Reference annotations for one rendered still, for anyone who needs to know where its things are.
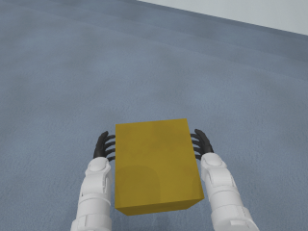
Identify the robot left forearm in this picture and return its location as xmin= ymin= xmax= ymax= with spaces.
xmin=70 ymin=157 xmax=114 ymax=231

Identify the carton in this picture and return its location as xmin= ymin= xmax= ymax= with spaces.
xmin=115 ymin=118 xmax=205 ymax=217

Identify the robot right forearm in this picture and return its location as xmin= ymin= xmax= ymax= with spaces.
xmin=200 ymin=152 xmax=260 ymax=231

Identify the robot left hand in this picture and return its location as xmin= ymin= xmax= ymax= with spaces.
xmin=93 ymin=131 xmax=116 ymax=162

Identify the robot right hand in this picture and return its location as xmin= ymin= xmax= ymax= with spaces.
xmin=190 ymin=129 xmax=215 ymax=161

